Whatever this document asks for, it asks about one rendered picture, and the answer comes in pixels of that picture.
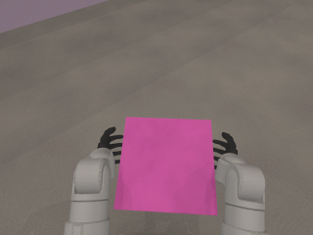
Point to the left robot forearm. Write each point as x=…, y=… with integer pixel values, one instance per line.
x=90, y=193

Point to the right robot hand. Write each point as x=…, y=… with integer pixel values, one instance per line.
x=230, y=147

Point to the left robot hand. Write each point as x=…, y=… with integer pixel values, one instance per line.
x=106, y=140

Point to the carton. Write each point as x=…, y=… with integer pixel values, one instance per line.
x=166, y=165

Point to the right robot forearm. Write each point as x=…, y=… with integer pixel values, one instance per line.
x=244, y=196

